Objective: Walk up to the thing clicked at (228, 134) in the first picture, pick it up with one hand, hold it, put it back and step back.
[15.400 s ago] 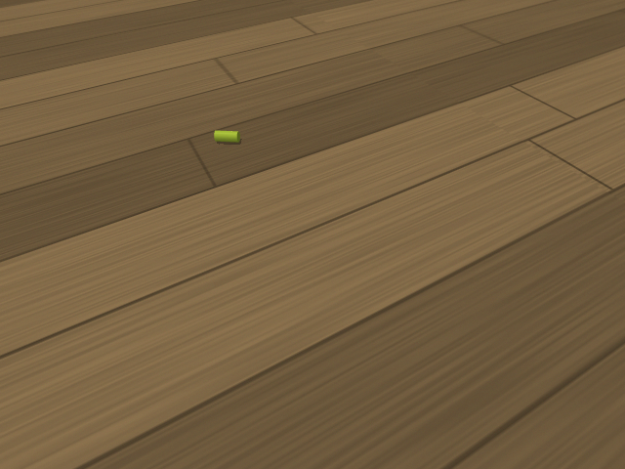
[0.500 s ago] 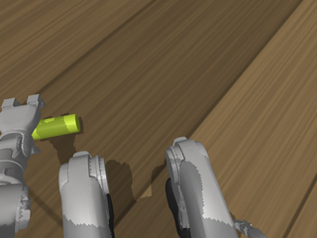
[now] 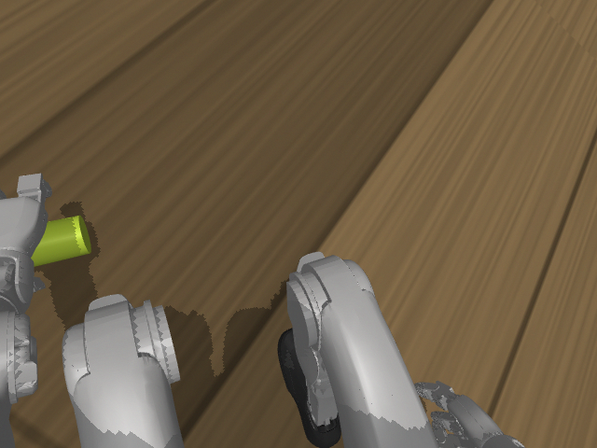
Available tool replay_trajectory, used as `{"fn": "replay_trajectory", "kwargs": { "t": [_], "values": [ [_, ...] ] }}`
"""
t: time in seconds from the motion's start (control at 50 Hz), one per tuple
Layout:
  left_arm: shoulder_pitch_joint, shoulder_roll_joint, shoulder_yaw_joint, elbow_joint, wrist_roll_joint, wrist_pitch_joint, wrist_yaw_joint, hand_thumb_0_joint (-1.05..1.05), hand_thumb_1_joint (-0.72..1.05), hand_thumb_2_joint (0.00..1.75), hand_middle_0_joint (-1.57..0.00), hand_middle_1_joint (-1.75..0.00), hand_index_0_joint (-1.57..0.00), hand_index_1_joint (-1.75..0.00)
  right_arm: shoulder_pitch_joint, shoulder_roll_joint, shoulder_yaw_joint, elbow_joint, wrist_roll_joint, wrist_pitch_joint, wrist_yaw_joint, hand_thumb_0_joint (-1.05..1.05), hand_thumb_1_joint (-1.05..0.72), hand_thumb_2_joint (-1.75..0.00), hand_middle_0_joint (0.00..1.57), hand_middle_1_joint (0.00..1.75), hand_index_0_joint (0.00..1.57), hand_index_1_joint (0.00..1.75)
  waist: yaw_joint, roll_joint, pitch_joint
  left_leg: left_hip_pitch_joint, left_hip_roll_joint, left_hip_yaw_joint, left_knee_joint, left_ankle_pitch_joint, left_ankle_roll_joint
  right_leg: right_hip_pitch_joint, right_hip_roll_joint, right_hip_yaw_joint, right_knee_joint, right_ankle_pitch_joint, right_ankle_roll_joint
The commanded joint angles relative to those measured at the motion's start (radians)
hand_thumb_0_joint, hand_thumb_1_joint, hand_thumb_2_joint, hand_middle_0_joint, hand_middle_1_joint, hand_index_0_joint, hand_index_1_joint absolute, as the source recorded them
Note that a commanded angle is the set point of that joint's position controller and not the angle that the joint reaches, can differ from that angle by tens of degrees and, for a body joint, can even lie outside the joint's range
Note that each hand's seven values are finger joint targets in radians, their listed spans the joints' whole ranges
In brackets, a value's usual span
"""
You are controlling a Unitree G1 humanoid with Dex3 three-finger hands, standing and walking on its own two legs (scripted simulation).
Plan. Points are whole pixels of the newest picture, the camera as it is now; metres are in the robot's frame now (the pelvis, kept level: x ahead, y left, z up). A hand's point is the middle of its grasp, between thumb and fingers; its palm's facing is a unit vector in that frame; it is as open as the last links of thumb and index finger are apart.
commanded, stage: rest palm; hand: left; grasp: from above
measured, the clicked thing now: (35, 245) +0.43 +0.30 -0.27
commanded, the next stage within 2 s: close in 0.46 s
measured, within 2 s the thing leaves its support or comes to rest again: neither
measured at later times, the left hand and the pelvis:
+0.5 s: hand (25, 255) +0.40 +0.29 -0.23, palm faces -0.45 -0.12 -0.88, open 13.1 cm; pelvis +0.00 +0.00 +0.00, yaw -2 degrees
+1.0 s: hand (30, 249) +0.41 +0.30 -0.25, palm faces -0.45 -0.12 -0.89, open 11.2 cm; pelvis +0.00 +0.01 +0.00, yaw -4 degrees
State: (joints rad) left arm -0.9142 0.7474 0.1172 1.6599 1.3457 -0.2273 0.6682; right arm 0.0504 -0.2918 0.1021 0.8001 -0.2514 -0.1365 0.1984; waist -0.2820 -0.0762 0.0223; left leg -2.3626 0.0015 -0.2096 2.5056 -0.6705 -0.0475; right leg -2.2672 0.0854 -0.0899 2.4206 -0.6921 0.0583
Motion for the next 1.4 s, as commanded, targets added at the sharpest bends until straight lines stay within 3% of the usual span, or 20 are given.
{"fn": "replay_trajectory", "kwargs": {
  "t": [0.0,0.04,0.18,0.22,0.26,0.32,0.36,0.48,0.62,0.72,0.74,0.76,0.8,0.84,0.92,0.98,1.0,1.1,1.12,1.38],
  "values": [
    [-0.247,0.26,0.037,-0.127,-0.064,0.011,0.031,0.0,-0.45,0.9,-0.05,-1.06,-0.09,-1.01,0.163,-0.256,-0.052,-0.007,0.0,-0.027,0.012,0.0,-0.9,-0.9,0.2,0.3,0.2,0.3,0.008,0.38,-0.658,0.497,0.008,0.134,-0.22,0.115,0.068,0.321,0.01,-0.103,-0.245,0.192,-0.083],
    [-0.181,0.248,0.036,-0.086,-0.076,0.017,0.022,0.0,-0.44,0.89,-0.04,-1.07,-0.1,-1.01,0.172,-0.257,-0.043,-0.008,0.004,-0.032,0.019,0.0,-0.9,-0.9,0.2,0.3,0.2,0.3,0.021,0.357,-0.651,0.491,0.008,0.134,-0.217,0.14,0.069,0.343,0.012,-0.109,-0.239,0.223,-0.082],
    [-0.167,0.261,0.042,-0.112,-0.113,-0.015,0.001,0.0,-0.43,0.92,-0.05,-1.08,-0.11,-1.02,0.201,-0.262,-0.023,-0.004,0.002,-0.039,0.039,0.0,-0.9,-0.9,0.2,0.3,0.2,0.3,-0.001,0.315,-0.653,0.46,0.017,0.116,-0.183,0.191,0.078,0.416,0.021,-0.117,-0.239,0.299,-0.07],
    [-0.153,0.289,0.07,-0.126,-0.105,-0.032,0.005,0.0,-0.42,0.92,-0.06,-1.08,-0.11,-1.03,0.213,-0.276,-0.024,-0.009,0.001,-0.037,0.039,0.0,-0.9,-0.9,0.2,0.3,0.2,0.3,0.006,0.326,-0.658,0.466,0.017,0.11,-0.19,0.195,0.075,0.425,0.023,-0.126,-0.238,0.298,-0.072],
    [-0.132,0.274,0.054,-0.097,-0.091,-0.042,0.007,0.0,-0.4,0.95,-0.07,-1.11,-0.12,-1.05,0.202,-0.269,-0.018,-0.014,-0.003,-0.034,0.041,0.0,-0.9,-0.9,0.2,0.3,0.2,0.3,0.007,0.352,-0.641,0.482,0.017,0.103,-0.206,0.178,0.069,0.405,0.027,-0.135,-0.23,0.276,-0.078],
    [-0.204,0.262,0.023,-0.091,-0.076,-0.06,0.019,0.0,-0.37,0.95,-0.08,-1.11,-0.14,-1.05,0.197,-0.278,-0.014,-0.011,-0.012,-0.041,0.046,0.0,-0.9,-0.9,0.2,0.3,0.2,0.3,-0.028,0.357,-0.587,0.469,0.019,0.098,-0.197,0.14,0.068,0.371,0.028,-0.14,-0.229,0.249,-0.078],
    [-0.179,0.295,0.054,-0.08,-0.07,-0.071,0.043,0.0,-0.37,0.96,-0.1,-1.1,-0.15,-1.05,0.203,-0.294,-0.009,-0.008,-0.012,-0.039,0.043,0.0,-0.9,-0.9,0.2,0.3,0.2,0.3,-0.018,0.338,-0.598,0.473,0.02,0.094,-0.198,0.16,0.068,0.385,0.029,-0.149,-0.234,0.263,-0.075],
    [-0.229,0.242,-0.025,-0.04,-0.042,-0.062,0.092,0.0,-0.36,0.92,-0.1,-1.07,-0.15,-1.02,0.151,-0.299,-0.008,0.01,-0.037,-0.067,0.055,0.0,-0.9,-0.9,0.2,0.3,0.2,0.3,-0.041,0.371,-0.537,0.485,0.021,0.084,-0.213,0.09,0.056,0.311,0.034,-0.163,-0.23,0.176,-0.084],
    [-0.227,0.235,-0.037,-0.02,-0.045,-0.014,0.141,0.0,-0.18,0.86,-0.23,-1.02,-0.29,-0.95,0.123,-0.314,-0.008,0.019,-0.04,-0.092,0.074,0.0,-0.89,-0.89,0.2,0.3,0.2,0.3,-0.039,0.396,-0.525,0.49,0.026,0.08,-0.219,0.102,0.053,0.302,0.035,-0.167,-0.231,0.195,-0.082],
    [-0.247,0.242,-0.043,-0.014,-0.058,0.016,0.136,0.0,-0.13,0.73,-0.25,-0.96,-0.33,-0.88,0.125,-0.327,-0.003,0.009,-0.034,-0.118,0.099,0.0,-0.89,-0.89,0.2,0.3,0.2,0.3,-0.052,0.409,-0.516,0.52,0.031,0.065,-0.215,0.112,0.05,0.294,0.026,-0.172,-0.212,0.217,-0.079],
    [-0.256,0.29,-0.007,-0.042,-0.058,0.016,0.137,0.0,-0.14,0.72,-0.25,-0.95,-0.33,-0.87,0.132,-0.339,-0.002,0.0,-0.037,-0.119,0.102,0.0,-0.89,-0.89,0.2,0.3,0.2,0.3,-0.056,0.427,-0.558,0.548,0.035,0.067,-0.214,0.152,0.049,0.331,0.034,-0.171,-0.211,0.256,-0.08],
    [-0.246,0.257,-0.026,-0.011,-0.064,0.022,0.134,0.0,-0.13,0.71,-0.26,-0.94,-0.33,-0.86,0.132,-0.331,0.006,0.006,-0.031,-0.121,0.104,0.0,-0.89,-0.89,0.2,0.3,0.2,0.3,-0.053,0.419,-0.553,0.543,0.032,0.067,-0.214,0.158,0.048,0.331,0.032,-0.17,-0.211,0.261,-0.079],
    [-0.232,0.307,0.019,-0.014,-0.077,0.025,0.13,0.0,-0.1,0.71,-0.28,-0.95,-0.36,-0.87,0.138,-0.341,0.003,-0.004,-0.034,-0.13,0.11,0.0,-0.89,-0.9,0.2,0.3,0.2,0.3,-0.053,0.414,-0.545,0.525,0.035,0.07,-0.202,0.166,0.051,0.357,0.034,-0.169,-0.211,0.273,-0.078],
    [-0.237,0.271,-0.011,0.004,-0.084,0.024,0.116,0.0,-0.1,0.69,-0.29,-0.94,-0.37,-0.86,0.127,-0.33,0.01,-0.007,-0.034,-0.135,0.113,0.0,-0.9,-0.9,0.2,0.3,0.2,0.3,-0.061,0.419,-0.532,0.515,0.034,0.066,-0.208,0.154,0.05,0.343,0.032,-0.174,-0.212,0.256,-0.08],
    [-0.198,0.324,0.027,0.008,-0.092,0.009,0.085,0.0,-0.02,0.68,-0.35,-0.91,-0.42,-0.83,0.158,-0.344,0.013,-0.012,-0.035,-0.141,0.112,0.0,-0.9,-0.9,0.2,0.3,0.2,0.3,-0.057,0.406,-0.526,0.507,0.034,0.064,-0.201,0.155,0.054,0.366,0.032,-0.179,-0.216,0.259,-0.077],
    [-0.226,0.295,-0.008,-0.014,-0.1,-0.012,0.067,0.0,0.04,0.69,-0.41,-0.9,-0.48,-0.82,0.151,-0.34,0.021,-0.024,-0.035,-0.146,0.114,0.0,-0.9,-0.9,0.2,0.3,0.2,0.3,-0.074,0.404,-0.515,0.5,0.034,0.06,-0.196,0.135,0.056,0.368,0.034,-0.179,-0.219,0.244,-0.076],
    [-0.218,0.322,0.018,-0.006,-0.099,-0.018,0.067,0.0,0.05,0.66,-0.41,-0.89,-0.49,-0.81,0.174,-0.343,0.027,-0.017,-0.037,-0.144,0.115,0.0,-0.9,-0.9,0.2,0.3,0.2,0.3,-0.076,0.397,-0.532,0.508,0.036,0.058,-0.197,0.155,0.057,0.393,0.036,-0.182,-0.221,0.266,-0.075],
    [-0.222,0.3,-0.027,-0.036,-0.089,-0.044,0.073,0.0,0.09,0.6,-0.44,-0.85,-0.52,-0.76,0.149,-0.345,0.036,-0.031,-0.034,-0.148,0.111,0.0,-0.9,-0.9,0.2,0.3,0.2,0.3,-0.066,0.402,-0.53,0.514,0.038,0.054,-0.195,0.147,0.052,0.384,0.04,-0.189,-0.217,0.255,-0.076],
    [-0.211,0.326,-0.006,-0.048,-0.095,-0.048,0.087,0.0,0.1,0.59,-0.45,-0.83,-0.53,-0.75,0.147,-0.356,0.031,-0.018,-0.035,-0.145,0.108,0.0,-0.9,-0.9,0.2,0.3,0.2,0.3,-0.059,0.397,-0.54,0.505,0.04,0.051,-0.201,0.145,0.052,0.397,0.044,-0.189,-0.229,0.248,-0.076],
    [-0.226,0.299,-0.026,-0.027,-0.09,0.008,0.125,0.0,0.26,0.5,-0.56,-0.76,-0.65,-0.67,0.147,-0.36,0.024,-0.014,-0.02,-0.166,0.12,0.0,-0.89,-0.9,0.2,0.3,0.2,0.3,-0.069,0.394,-0.493,0.489,0.042,0.053,-0.204,0.117,0.052,0.363,0.042,-0.183,-0.238,0.23,-0.075]
  ]
}}
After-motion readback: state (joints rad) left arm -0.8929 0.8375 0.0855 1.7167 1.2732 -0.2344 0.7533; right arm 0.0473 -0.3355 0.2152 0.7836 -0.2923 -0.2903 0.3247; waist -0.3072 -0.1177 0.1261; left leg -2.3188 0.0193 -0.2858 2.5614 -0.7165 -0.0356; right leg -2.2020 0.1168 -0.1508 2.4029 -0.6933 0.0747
